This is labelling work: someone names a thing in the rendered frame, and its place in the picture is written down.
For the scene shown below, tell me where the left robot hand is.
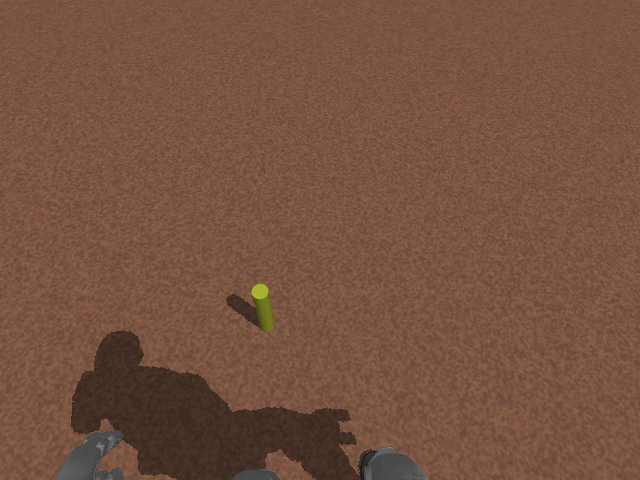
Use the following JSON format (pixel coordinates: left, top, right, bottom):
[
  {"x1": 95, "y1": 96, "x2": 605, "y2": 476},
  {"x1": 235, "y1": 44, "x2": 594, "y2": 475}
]
[{"x1": 54, "y1": 430, "x2": 125, "y2": 480}]

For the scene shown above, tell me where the right robot foot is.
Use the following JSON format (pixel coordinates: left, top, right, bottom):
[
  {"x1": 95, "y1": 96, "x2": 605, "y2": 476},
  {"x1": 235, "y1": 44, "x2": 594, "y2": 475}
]
[{"x1": 361, "y1": 451, "x2": 377, "y2": 480}]

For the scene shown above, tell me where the can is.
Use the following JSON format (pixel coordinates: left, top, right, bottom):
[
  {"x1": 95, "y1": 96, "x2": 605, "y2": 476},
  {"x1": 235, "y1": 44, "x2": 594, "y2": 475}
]
[{"x1": 252, "y1": 284, "x2": 275, "y2": 332}]

